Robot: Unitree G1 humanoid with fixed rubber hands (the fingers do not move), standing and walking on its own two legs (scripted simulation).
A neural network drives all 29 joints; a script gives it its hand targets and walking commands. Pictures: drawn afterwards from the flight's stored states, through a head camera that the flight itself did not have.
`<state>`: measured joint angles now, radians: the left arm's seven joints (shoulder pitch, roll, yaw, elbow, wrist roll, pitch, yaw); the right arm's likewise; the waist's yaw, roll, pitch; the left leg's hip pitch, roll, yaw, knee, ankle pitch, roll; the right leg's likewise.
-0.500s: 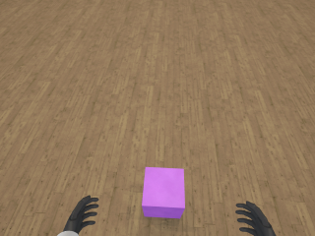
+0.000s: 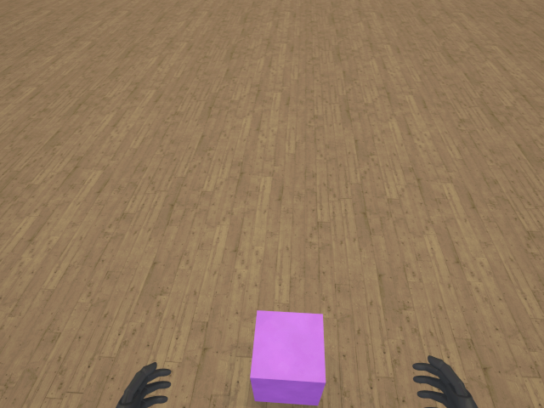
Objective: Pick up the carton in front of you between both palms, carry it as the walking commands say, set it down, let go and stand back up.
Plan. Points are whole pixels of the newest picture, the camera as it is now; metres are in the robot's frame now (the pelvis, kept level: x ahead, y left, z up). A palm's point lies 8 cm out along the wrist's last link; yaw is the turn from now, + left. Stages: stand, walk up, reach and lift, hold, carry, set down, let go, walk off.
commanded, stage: stand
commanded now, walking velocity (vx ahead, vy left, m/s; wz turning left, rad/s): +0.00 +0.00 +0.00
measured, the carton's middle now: (287, 358) +0.44 -0.01 -0.65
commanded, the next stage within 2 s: none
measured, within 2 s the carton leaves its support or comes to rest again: neither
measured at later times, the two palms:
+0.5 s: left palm out of the picture +0.14 +0.28 -0.08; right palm out of the picture +0.16 -0.29 -0.09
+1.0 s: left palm out of the picture +0.11 +0.29 -0.09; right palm out of the picture +0.13 -0.30 -0.09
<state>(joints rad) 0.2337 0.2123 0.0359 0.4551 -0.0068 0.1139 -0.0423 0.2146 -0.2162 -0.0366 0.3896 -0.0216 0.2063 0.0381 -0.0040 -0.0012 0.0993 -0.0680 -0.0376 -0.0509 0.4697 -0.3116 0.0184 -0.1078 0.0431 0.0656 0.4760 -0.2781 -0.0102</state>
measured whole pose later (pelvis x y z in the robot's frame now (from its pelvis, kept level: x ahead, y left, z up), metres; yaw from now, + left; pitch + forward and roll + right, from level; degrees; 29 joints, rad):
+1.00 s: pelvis +0.00 -0.01 +0.01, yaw +1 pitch -2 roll +0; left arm 0.16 0.35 0.03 0.88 0.02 -0.01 0.02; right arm 0.15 -0.37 -0.01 0.89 -0.03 -0.01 -0.03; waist 0.01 0.01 0.01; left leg -0.10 -0.03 -0.07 0.40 -0.27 0.01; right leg -0.14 0.04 0.05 0.41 -0.24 -0.02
